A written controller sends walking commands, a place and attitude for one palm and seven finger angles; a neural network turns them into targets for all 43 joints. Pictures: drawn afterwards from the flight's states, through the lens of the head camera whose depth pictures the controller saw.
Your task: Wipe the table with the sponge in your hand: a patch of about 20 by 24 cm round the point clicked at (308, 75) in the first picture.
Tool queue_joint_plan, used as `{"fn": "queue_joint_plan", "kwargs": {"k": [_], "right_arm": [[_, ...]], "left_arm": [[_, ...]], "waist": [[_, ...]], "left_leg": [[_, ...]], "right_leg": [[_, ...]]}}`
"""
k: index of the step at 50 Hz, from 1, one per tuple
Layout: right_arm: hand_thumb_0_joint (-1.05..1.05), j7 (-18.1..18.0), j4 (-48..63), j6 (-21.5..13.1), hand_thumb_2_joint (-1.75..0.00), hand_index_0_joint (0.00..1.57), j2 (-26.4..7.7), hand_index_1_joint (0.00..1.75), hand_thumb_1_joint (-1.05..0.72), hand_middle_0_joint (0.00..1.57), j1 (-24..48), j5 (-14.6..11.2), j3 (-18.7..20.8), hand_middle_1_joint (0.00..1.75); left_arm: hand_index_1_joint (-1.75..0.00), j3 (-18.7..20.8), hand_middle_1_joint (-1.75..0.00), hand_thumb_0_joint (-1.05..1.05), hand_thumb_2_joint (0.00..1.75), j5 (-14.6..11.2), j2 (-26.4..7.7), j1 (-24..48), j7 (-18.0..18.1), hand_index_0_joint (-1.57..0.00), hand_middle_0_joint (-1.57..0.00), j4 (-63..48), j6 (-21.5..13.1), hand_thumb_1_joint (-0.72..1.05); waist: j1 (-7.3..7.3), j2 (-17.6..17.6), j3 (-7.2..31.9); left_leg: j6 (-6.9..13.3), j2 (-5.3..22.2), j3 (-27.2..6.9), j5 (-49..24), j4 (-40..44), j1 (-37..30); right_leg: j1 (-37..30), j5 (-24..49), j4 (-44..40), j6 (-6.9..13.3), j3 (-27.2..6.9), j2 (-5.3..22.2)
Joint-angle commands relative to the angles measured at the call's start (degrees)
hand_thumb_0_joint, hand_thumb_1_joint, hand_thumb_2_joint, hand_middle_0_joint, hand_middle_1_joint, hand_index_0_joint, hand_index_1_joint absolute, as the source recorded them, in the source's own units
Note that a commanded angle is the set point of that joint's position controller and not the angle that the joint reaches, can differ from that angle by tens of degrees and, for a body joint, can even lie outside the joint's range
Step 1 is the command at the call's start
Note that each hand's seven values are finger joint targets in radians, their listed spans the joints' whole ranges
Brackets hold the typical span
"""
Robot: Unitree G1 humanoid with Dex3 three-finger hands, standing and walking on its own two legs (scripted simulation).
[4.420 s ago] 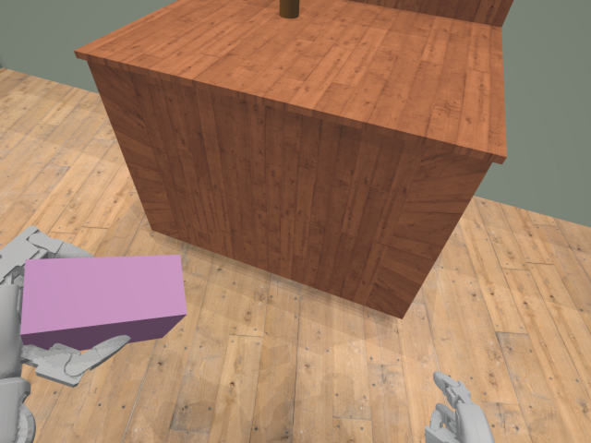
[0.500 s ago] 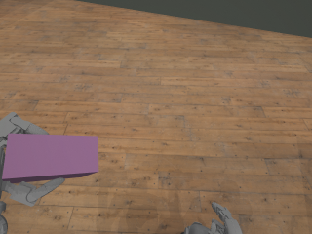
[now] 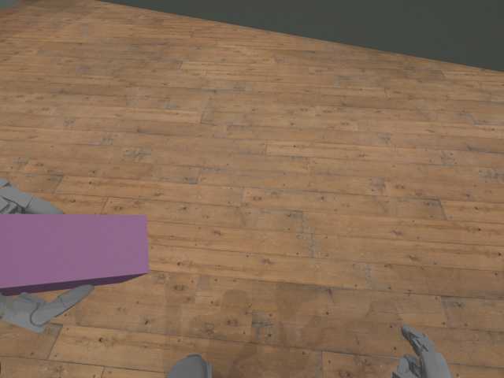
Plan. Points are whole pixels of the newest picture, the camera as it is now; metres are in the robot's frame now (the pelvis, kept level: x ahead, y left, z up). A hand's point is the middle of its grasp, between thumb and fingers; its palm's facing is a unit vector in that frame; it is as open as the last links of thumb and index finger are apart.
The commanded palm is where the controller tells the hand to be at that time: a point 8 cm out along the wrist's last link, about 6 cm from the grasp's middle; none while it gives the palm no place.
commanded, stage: walk around to get in front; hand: left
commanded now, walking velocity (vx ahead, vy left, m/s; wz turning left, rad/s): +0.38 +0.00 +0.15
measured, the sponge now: (94, 254) +0.23 +0.19 +0.16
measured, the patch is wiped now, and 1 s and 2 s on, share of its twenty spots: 0.00 0.00 0.00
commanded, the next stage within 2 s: turn to face it in 0.66 s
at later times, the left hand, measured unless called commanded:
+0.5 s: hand (92, 148) +0.37 +0.24 +0.19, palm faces +0.42 -0.73 -0.54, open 10.6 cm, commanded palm +0.32 +0.28 +0.17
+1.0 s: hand (116, 108) +0.48 +0.25 +0.17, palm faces +0.52 -0.74 -0.42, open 10.6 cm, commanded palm +0.43 +0.27 +0.17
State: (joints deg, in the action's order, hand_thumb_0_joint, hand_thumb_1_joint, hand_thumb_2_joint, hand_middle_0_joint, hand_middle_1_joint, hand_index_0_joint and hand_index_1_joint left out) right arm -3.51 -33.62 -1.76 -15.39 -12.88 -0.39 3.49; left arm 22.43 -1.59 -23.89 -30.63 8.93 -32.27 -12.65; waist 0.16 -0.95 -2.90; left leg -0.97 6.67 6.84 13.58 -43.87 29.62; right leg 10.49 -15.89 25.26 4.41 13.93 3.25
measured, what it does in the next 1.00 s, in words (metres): walks ahead: left foot, then right foot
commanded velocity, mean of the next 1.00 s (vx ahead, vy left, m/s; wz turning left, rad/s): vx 0.24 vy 0.00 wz -0.04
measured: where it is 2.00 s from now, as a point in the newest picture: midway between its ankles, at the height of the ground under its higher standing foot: outside the picture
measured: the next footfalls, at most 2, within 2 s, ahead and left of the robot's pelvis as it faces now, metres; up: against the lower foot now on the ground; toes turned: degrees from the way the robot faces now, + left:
left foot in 0.14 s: +0.13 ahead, +0.14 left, +0.00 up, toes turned +12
right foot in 0.54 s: +0.32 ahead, -0.13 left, +0.00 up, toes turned -9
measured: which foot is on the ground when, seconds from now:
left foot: up 0.00-0.12, down 0.14-0.54, up 0.56-0.92, down 0.94-1.00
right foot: down 0.00-0.16, up 0.18-0.52, down 0.54-0.96, up 0.98-1.00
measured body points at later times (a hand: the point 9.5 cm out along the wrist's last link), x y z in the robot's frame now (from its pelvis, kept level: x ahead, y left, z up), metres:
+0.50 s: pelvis +0.17 -0.01 -0.01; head +0.21 -0.02 +0.44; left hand +0.34 +0.28 +0.22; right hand +0.34 -0.19 -0.12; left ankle +0.10 +0.13 -0.74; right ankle +0.27 -0.13 -0.72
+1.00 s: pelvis +0.29 -0.02 -0.02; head +0.31 -0.01 +0.43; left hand +0.44 +0.29 +0.19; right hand +0.49 -0.25 -0.09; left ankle +0.33 +0.10 -0.75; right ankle +0.28 -0.12 -0.73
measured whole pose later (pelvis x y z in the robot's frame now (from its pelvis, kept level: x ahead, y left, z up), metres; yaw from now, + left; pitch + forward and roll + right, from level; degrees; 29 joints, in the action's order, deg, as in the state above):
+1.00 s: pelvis +0.29 -0.02 -0.02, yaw +3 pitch -1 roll +1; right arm -4.4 -32.6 -1.3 -12.0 -10.0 -0.6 2.3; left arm 23.8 -1.3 -22.9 -26.8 10.1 -31.8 -13.0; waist -2.4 -2.2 -4.4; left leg 0.2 4.8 10.2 13.7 -33.7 18.4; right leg 16.1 -26.4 42.1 -0.1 8.0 4.4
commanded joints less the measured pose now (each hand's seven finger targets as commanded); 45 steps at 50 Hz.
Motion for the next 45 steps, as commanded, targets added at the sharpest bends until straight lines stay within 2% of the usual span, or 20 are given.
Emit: {"fn": "queue_joint_plan", "kwargs": {"k": [1,3,5,6,7,8,9,12,17,21,24,25,26,27,28,29,31,35,41,45], "right_arm": [[0.00,-0.5,9.5,-2.6,-0.90,0.20,-2.0,0.30,-0.90,0.20,4.8,0.0,0.0,0.30],[0.00,-0.7,9.3,-2.5,-0.90,0.20,-1.9,0.30,-0.90,0.20,4.2,0.1,-0.2,0.30],[0.00,-1.1,9.3,-2.7,-0.90,0.20,-2.4,0.30,-0.90,0.20,3.3,0.3,0.0,0.30],[0.00,-1.5,9.3,-3.0,-0.90,0.20,-2.7,0.30,-0.90,0.20,2.3,0.5,0.1,0.30],[0.00,-1.4,9.9,-3.3,-0.90,0.20,-3.5,0.30,-0.90,0.20,3.1,0.7,0.3,0.30],[0.00,-0.7,10.1,-3.7,-0.90,0.20,-2.4,0.30,-0.90,0.20,3.2,0.6,-0.4,0.30],[0.00,-0.1,9.4,-4.2,-0.90,0.20,-2.0,0.30,-0.90,0.20,3.9,1.0,-1.3,0.30],[0.00,0.9,7.7,-4.8,-0.90,0.20,-2.0,0.30,-0.90,0.20,5.6,-0.1,-0.5,0.30],[0.00,1.6,7.1,-6.0,-0.90,0.20,-1.3,0.30,-0.90,0.20,4.7,0.1,-0.5,0.30],[0.00,0.9,6.5,-6.0,-0.90,0.20,-1.6,0.30,-0.90,0.20,3.6,0.1,0.0,0.30],[0.00,0.1,6.5,-5.2,-0.90,0.20,-1.5,0.30,-0.90,0.20,4.4,-0.4,0.0,0.30],[0.00,-0.1,6.1,-4.9,-0.90,0.20,-1.1,0.30,-0.90,0.20,4.8,-0.7,-0.1,0.30],[0.00,0.1,6.1,-4.4,-0.90,0.20,0.1,0.30,-0.90,0.20,4.4,-1.2,-0.3,0.30],[0.00,-0.1,7.3,-4.0,-0.90,0.20,1.0,0.30,-0.90,0.20,6.0,-0.8,-0.7,0.30],[0.00,-0.1,7.9,-4.3,-0.90,0.20,-0.3,0.30,-0.90,0.20,8.2,-0.3,-1.0,0.30],[0.00,0.0,7.7,-4.4,-0.90,0.20,-0.2,0.30,-0.90,0.20,9.3,0.4,-1.5,0.30],[0.00,1.2,6.5,-3.5,-0.90,0.20,-2.2,0.30,-0.90,0.20,8.8,-0.4,-0.1,0.30],[0.00,1.1,7.2,-2.1,-0.90,0.20,-1.8,0.30,-0.90,0.20,9.1,-0.2,-0.3,0.30],[0.00,0.6,9.0,-2.4,-0.90,0.20,-0.5,0.30,-0.90,0.20,6.3,0.2,-0.4,0.30],[0.00,-0.7,9.1,-2.1,-0.90,0.20,-1.9,0.30,-0.90,0.20,4.6,0.4,0.0,0.30]], "left_arm": [[-1.60,5.9,-1.60,0.00,1.30,-0.9,-6.9,4.8,2.4,-1.20,-1.20,-7.4,-1.2,0.10],[-1.60,5.0,-1.60,0.00,1.30,-0.6,-6.8,7.6,2.8,-1.20,-1.20,-8.1,-1.0,0.10],[-1.60,3.1,-1.60,0.00,1.30,-0.4,-6.6,11.5,2.9,-1.20,-1.20,-11.8,-1.3,0.10],[-1.60,3.8,-1.60,0.00,1.30,-0.3,-7.4,12.2,3.0,-1.20,-1.20,-12.9,-2.0,0.10],[-1.60,4.3,-1.60,0.00,1.30,-0.1,-7.4,12.2,3.1,-1.20,-1.20,-15.0,-2.8,0.10],[-1.60,4.2,-1.60,0.00,1.30,0.0,-7.9,12.4,3.0,-1.20,-1.20,-16.4,-3.7,0.10],[-1.60,4.7,-1.60,0.00,1.30,0.7,-10.5,12.6,2.6,-1.20,-1.20,-13.9,-4.3,0.10],[-1.60,5.8,-1.60,0.00,1.30,0.3,-10.2,11.9,2.1,-1.20,-1.20,-20.1,-3.6,0.10],[-1.60,7.1,-1.60,0.00,1.30,-0.6,-6.4,1.5,1.2,-1.20,-1.20,-16.7,-4.0,0.10],[-1.60,6.1,-1.60,0.00,1.30,-0.5,-4.7,2.6,0.2,-1.20,-1.20,-7.6,-3.7,0.10],[-1.60,4.6,-1.60,0.00,1.30,-0.1,-4.1,7.1,-0.2,-1.20,-1.20,-4.3,-3.0,0.10],[-1.60,4.7,-1.60,0.00,1.30,0.2,-5.1,7.9,-0.1,-1.20,-1.20,-4.0,-2.4,0.10],[-1.60,4.9,-1.60,0.00,1.30,0.7,-6.5,9.0,0.1,-1.20,-1.20,-4.2,-1.8,0.10],[-1.60,7.0,-1.60,0.00,1.30,1.0,-9.9,10.2,0.5,-1.20,-1.20,-5.5,-1.5,0.10],[-1.60,9.4,-1.60,0.00,1.30,0.3,-11.7,11.2,0.8,-1.20,-1.20,-7.8,-1.9,0.10],[-1.60,9.4,-1.60,0.00,1.30,0.6,-11.2,11.1,0.8,-1.20,-1.20,-6.9,-2.6,0.10],[-1.60,8.3,-1.60,0.00,1.30,-0.1,-11.1,8.6,0.4,-1.20,-1.20,-12.2,-3.2,0.10],[-1.60,10.6,-1.60,0.00,1.30,0.0,-11.9,5.9,0.9,-1.20,-1.20,-16.8,-4.0,0.10],[-1.60,11.0,-1.60,0.00,1.30,-1.5,-8.5,-3.2,2.3,-1.20,-1.20,-12.3,-3.0,0.10],[-1.60,6.9,-1.60,0.00,1.30,-0.9,-6.1,3.7,2.6,-1.20,-1.20,-12.0,-2.7,0.10]], "waist": [[-2.19,-7.8,5.6],[-1.87,-7.6,5.6],[-0.18,-2.5,8.0],[1.11,2.5,10.7],[0.96,13.7,14.0],[0.13,20.4,13.4],[0.16,17.3,11.9],[0.38,13.6,7.2],[-0.55,15.9,7.1],[0.41,13.7,6.1],[-0.45,10.4,8.4],[-1.17,7.0,10.5],[-1.33,-3.5,13.3],[-1.53,-18.6,15.3],[-2.16,-15.4,14.3],[-1.87,-5.8,10.9],[-1.31,-6.6,8.3],[-0.14,-3.1,6.8],[-1.89,-5.1,9.4],[0.19,-3.1,11.9]], "left_leg": [[0.6,-0.7,3.0,2.7,6.4,1.1],[0.8,-1.8,4.5,2.6,10.1,-2.8],[1.6,-4.0,6.0,-0.6,16.7,-14.5],[3.6,-2.7,2.5,-3.6,18.5,-24.7],[8.6,7.0,-13.2,-10.5,21.6,-34.1],[15.2,18.0,-30.1,-27.9,22.5,-43.6],[16.2,19.7,-34.0,-27.2,23.7,-41.8],[14.6,16.7,-22.8,-16.5,25.7,-32.8],[9.5,10.4,-5.6,-14.5,28.4,-24.2],[8.1,10.0,-1.1,-20.2,26.5,-23.9],[6.7,7.6,2.7,-21.8,13.6,-22.3],[5.8,6.2,2.7,-18.4,4.2,-19.2],[4.4,2.7,3.7,-9.9,-10.5,-12.0],[2.3,-5.1,1.2,17.0,-27.2,6.0],[1.9,-4.5,-6.8,19.7,-34.8,9.5],[2.0,-2.1,-8.6,16.9,-35.1,9.2],[0.3,-0.4,-9.2,9.5,-37.6,9.3],[-0.9,1.4,-7.1,4.3,-28.5,5.3],[-0.5,-1.5,1.9,3.6,2.0,-3.4],[-1.0,-2.5,3.9,-7.5,16.4,-18.0]], "right_leg": [[-9.6,8.7,-8.0,4.6,-14.0,16.2],[-9.4,10.1,-5.6,4.1,-12.9,15.7],[-6.2,16.1,6.1,1.9,-8.9,12.8],[-0.1,19.6,17.1,-0.6,-6.2,10.2],[9.7,9.8,30.0,-4.1,-3.5,4.3],[25.1,-16.9,41.0,-4.9,-6.7,-0.4],[28.8,-19.5,47.6,-3.9,-11.5,-0.2],[33.3,-12.9,48.9,-5.0,-13.7,4.0],[23.5,-1.4,30.5,-6.4,-6.6,3.7],[15.9,1.8,16.8,-6.6,-1.7,0.6],[3.4,4.7,5.6,-6.0,2.5,-3.4],[-4.4,6.3,2.8,-5.5,0.8,-2.7],[-11.8,8.2,0.6,-2.3,-9.2,5.1],[-21.6,20.3,-2.3,4.2,-33.9,19.3],[-18.9,20.5,-5.2,5.3,-38.7,24.0],[-13.6,13.9,-6.5,5.6,-36.3,23.7],[-7.8,3.4,-8.4,4.9,-31.1,22.5],[0.2,4.1,-10.0,3.6,-14.6,19.9],[-5.4,24.8,-3.1,4.0,-10.3,14.6],[-2.2,20.3,4.3,-0.1,-9.8,9.2]]}}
